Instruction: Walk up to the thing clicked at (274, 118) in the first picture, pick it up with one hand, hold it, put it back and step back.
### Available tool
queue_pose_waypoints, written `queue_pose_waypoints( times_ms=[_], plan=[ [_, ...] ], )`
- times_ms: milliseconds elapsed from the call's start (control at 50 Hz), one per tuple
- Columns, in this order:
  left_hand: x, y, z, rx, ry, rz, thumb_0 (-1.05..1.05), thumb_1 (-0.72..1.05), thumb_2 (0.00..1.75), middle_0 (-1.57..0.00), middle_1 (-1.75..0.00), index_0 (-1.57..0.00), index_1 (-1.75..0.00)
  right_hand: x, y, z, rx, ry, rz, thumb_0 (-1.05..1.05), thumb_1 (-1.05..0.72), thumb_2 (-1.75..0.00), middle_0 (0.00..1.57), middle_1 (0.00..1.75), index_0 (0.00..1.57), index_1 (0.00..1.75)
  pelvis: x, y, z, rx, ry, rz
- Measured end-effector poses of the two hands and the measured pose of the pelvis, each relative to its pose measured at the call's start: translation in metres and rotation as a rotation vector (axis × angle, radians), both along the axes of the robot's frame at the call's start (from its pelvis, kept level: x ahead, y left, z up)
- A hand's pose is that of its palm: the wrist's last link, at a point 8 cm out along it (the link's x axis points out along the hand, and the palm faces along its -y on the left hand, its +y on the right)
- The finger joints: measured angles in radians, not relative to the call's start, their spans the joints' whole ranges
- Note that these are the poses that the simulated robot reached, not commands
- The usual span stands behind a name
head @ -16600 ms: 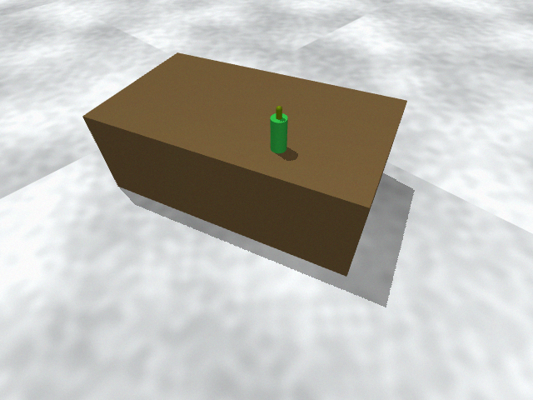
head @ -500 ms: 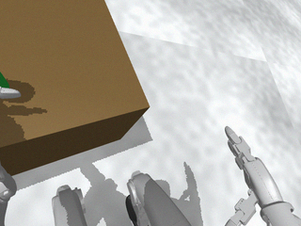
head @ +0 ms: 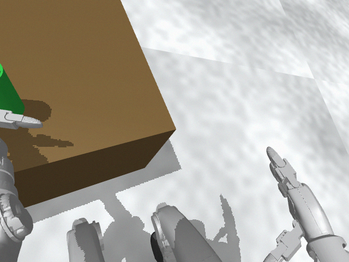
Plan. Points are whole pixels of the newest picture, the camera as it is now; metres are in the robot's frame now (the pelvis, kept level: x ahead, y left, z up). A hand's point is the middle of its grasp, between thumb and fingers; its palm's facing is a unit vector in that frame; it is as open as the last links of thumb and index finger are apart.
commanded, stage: close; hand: left
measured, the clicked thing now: out of the picture +0.56 +0.26 -0.04
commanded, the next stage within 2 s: settle in 0.60 s
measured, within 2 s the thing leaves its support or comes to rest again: leaves its support in 1.02 s
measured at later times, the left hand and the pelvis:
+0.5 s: hand out of the picture +0.55 +0.25 -0.04, palm faces +0.33 -0.94 -0.01, open 13.3 cm; pelvis -0.01 +0.00 -0.01, yaw -1 degrees
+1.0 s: hand (2, 93) +0.54 +0.24 -0.05, palm faces +0.32 -0.95 -0.01, open 8.5 cm; pelvis +0.00 +0.00 +0.00, yaw -1 degrees
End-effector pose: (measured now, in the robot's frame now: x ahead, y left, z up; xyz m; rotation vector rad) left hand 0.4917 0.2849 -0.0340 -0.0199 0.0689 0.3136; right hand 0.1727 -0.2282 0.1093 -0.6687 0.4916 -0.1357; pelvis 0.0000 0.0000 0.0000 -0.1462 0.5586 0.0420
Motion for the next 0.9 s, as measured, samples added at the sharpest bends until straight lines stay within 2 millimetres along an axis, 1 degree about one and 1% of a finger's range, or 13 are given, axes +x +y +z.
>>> queue_pose_waypoints(
  times_ms=[60, 120, 220, 400, 520, 620, 680, 720, 900],
  plan=[
    [-0.001, 0.0, -0.002, 0.007, -0.005, -0.007, -0.01, -0.61, 0.02, -0.09, -0.07, -0.1, -0.06, 0.001, 0.0, 0.003, -0.017, -0.008, 0.006, -0.01, 0.51, -0.06, 0.07, 0.06, 0.06, 0.06, -0.002, 0.0, -0.001, -0.001, -0.003, 0.002],
    [0.001, 0.003, -0.003, 0.006, -0.021, -0.001, -0.02, -0.61, 0.04, -0.13, -0.1, -0.15, -0.09, 0.001, 0.002, 0.007, -0.036, -0.012, 0.011, -0.01, 0.52, -0.05, 0.07, 0.06, 0.06, 0.06, -0.003, 0.0, -0.002, -0.001, -0.005, 0.003],
    [0.007, 0.009, -0.001, 0.007, -0.043, 0.016, -0.02, -0.61, 0.12, -0.28, -0.21, -0.29, -0.2, -0.003, 0.002, 0.01, -0.057, -0.008, 0.008, -0.01, 0.52, -0.05, 0.07, 0.06, 0.06, 0.06, -0.005, 0.0, -0.004, -0.006, 0.001, 0.003],
    [0.022, 0.009, 0.0, 0.024, -0.035, 0.012, -0.02, -0.57, 0.26, -0.52, -0.43, -0.54, -0.41, -0.01, -0.001, 0.003, -0.064, 0.015, -0.019, -0.01, 0.53, -0.05, 0.07, 0.06, 0.06, 0.06, -0.009, 0.002, -0.009, -0.012, 0.016, -0.005],
    [0.024, 0.01, -0.008, 0.023, -0.012, 0.025, -0.01, -0.48, 0.39, -0.67, -0.58, -0.7, -0.57, -0.011, 0.002, 0.002, -0.064, 0.016, -0.012, -0.01, 0.53, -0.05, 0.07, 0.06, 0.06, 0.06, -0.01, 0.002, -0.013, -0.011, 0.024, -0.011],
    [0.021, 0.009, -0.019, 0.013, -0.001, 0.025, -0.01, -0.37, 0.51, -0.8, -0.72, -0.82, -0.7, -0.008, 0.004, 0.008, -0.088, 0.012, 0.01, -0.01, 0.53, -0.05, 0.07, 0.06, 0.06, 0.06, -0.009, 0.002, -0.014, -0.01, 0.026, -0.012],
    [0.02, 0.01, -0.021, 0.013, -0.013, 0.034, -0.01, -0.29, 0.59, -0.86, -0.8, -0.91, -0.79, -0.007, 0.003, 0.012, -0.111, 0.016, 0.015, -0.01, 0.53, -0.05, 0.07, 0.06, 0.06, 0.06, -0.008, 0.001, -0.014, -0.012, 0.028, -0.01],
    [0.021, 0.01, -0.021, 0.018, -0.021, 0.028, -0.01, -0.26, 0.64, -0.86, -0.83, -0.94, -0.83, -0.006, 0.003, 0.014, -0.124, 0.017, 0.016, -0.01, 0.53, -0.05, 0.07, 0.06, 0.06, 0.06, -0.007, 0.001, -0.014, -0.014, 0.029, -0.008],
    [0.018, 0.007, -0.02, 0.008, 0.005, 0.03, 0.01, -0.15, 0.92, -0.77, -0.92, -0.84, -0.92, -0.002, 0.006, 0.027, -0.13, -0.011, 0.029, -0.01, 0.54, -0.05, 0.07, 0.06, 0.06, 0.06, -0.004, 0.001, -0.008, -0.015, 0.017, -0.004]
  ],
)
